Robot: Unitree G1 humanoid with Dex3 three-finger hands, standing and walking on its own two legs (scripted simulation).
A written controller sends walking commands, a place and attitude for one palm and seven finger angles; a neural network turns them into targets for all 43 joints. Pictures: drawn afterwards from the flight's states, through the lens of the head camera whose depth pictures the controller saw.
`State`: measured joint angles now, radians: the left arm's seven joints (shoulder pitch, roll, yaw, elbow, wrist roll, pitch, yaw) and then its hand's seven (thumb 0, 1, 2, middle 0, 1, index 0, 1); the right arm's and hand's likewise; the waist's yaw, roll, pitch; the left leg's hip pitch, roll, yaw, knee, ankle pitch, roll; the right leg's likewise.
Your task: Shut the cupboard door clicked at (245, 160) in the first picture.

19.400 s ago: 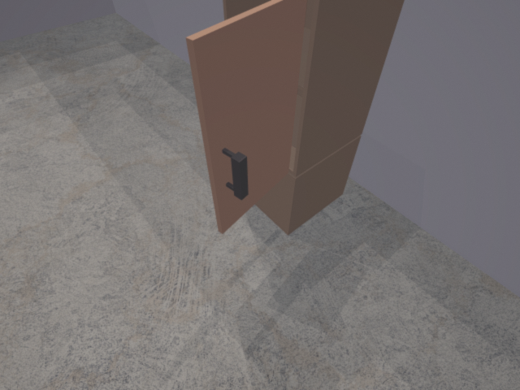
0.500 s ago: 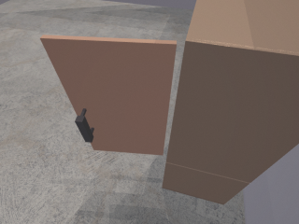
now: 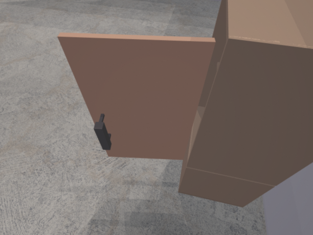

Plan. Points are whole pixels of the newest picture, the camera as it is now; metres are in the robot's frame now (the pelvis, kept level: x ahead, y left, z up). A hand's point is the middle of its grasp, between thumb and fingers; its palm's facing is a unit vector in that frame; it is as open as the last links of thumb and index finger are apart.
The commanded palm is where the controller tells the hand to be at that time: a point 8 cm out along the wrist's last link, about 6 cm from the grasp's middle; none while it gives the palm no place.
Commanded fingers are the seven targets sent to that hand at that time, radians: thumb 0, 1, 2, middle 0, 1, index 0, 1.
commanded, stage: come to a stop and stand still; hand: left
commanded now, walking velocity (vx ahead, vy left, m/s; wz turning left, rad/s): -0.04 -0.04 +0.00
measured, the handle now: (104, 131) +0.44 +0.21 -0.09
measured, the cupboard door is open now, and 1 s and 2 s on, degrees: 100 100 100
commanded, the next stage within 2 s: look again from close up in 0.64 s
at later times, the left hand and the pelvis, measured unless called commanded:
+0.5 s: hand out of the picture +0.00 +0.16 -0.17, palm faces +0.01 -0.98 -0.20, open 7.3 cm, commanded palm none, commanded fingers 0.00 0.90 0.90 -0.20 -0.30 -0.20 -0.30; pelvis -0.01 -0.01 +0.00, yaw +0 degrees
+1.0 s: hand out of the picture -0.01 +0.16 -0.17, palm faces +0.02 -0.99 -0.15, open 7.4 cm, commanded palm none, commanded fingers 0.00 0.90 0.90 -0.20 -0.30 -0.20 -0.30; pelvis +0.00 +0.01 +0.00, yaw +0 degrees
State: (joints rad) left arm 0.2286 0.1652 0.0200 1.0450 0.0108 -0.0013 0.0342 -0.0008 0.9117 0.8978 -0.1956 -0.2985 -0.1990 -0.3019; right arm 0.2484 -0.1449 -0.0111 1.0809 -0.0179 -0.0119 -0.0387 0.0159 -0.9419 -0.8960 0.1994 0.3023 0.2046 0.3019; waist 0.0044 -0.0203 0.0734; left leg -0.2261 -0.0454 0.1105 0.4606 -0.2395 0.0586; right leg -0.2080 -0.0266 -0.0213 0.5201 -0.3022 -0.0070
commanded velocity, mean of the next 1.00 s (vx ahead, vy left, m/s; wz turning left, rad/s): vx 0.00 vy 0.00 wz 0.00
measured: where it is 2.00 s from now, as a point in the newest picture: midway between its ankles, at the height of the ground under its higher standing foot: outside the picture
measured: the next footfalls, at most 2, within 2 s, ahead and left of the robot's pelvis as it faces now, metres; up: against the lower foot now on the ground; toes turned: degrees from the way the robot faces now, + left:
none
